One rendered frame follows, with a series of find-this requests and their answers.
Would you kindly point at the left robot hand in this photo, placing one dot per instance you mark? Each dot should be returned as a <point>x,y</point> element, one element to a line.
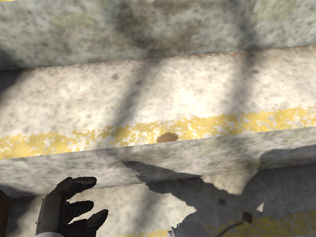
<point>56,212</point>

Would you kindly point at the robot right thigh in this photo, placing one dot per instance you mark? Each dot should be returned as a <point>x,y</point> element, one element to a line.
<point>187,229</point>

